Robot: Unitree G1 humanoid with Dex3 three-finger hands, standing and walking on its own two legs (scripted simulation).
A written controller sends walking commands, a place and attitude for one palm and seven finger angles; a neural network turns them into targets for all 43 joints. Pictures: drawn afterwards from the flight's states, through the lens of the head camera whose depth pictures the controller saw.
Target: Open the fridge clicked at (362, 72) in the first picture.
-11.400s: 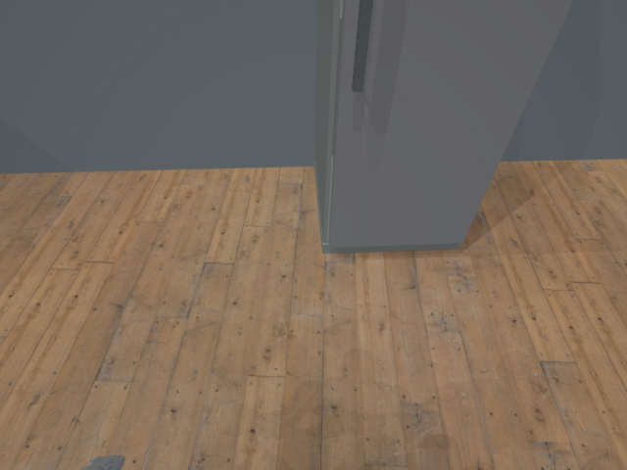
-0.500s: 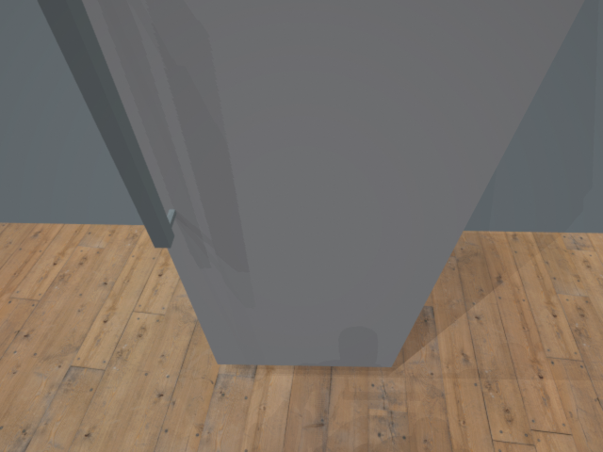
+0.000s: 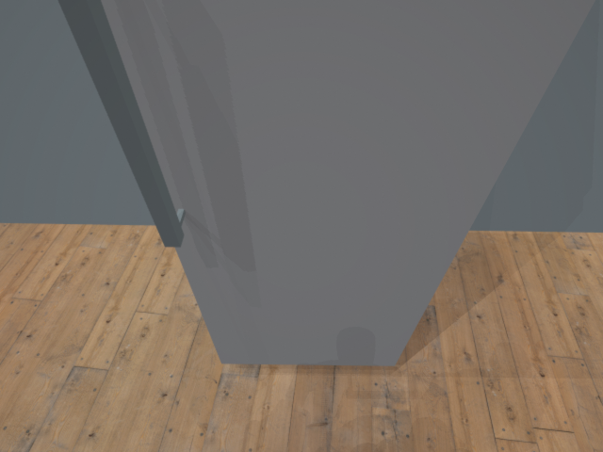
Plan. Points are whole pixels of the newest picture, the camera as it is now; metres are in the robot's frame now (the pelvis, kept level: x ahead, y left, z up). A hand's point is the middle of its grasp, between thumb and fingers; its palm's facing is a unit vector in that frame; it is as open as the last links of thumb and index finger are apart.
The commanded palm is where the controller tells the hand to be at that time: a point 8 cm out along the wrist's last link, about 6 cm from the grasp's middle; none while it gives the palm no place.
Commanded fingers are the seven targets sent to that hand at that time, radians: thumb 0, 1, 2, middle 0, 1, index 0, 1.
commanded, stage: look again from close up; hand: left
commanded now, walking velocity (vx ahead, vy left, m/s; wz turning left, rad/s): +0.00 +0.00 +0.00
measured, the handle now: (130, 100) +0.44 +0.24 +0.25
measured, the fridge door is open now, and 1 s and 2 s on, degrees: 0 0 0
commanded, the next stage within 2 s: raise the hand to about handle height in 0.66 s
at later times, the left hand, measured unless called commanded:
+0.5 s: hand out of the picture +0.01 +0.20 -0.17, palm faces +0.01 -0.98 -0.22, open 7.4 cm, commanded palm none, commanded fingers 0.00 0.90 0.90 -0.20 -0.30 -0.20 -0.30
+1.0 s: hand (147, 386) +0.19 +0.20 +0.02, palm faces +0.16 -0.99 -0.03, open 7.7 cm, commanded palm +0.10 +0.26 -0.03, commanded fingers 0.00 0.60 0.77 -0.22 -0.50 -0.22 -0.50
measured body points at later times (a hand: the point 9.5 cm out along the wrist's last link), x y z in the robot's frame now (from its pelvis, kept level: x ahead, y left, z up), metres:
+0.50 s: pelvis -0.01 +0.01 +0.00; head +0.00 +0.01 +0.45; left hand +0.01 +0.25 -0.15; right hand +0.02 -0.23 -0.16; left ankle +0.00 +0.13 -0.74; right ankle -0.04 -0.09 -0.74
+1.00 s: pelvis -0.03 +0.01 -0.03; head -0.02 +0.00 +0.42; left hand +0.17 +0.25 +0.02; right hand +0.13 -0.24 -0.12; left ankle +0.00 +0.13 -0.74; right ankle -0.04 -0.09 -0.74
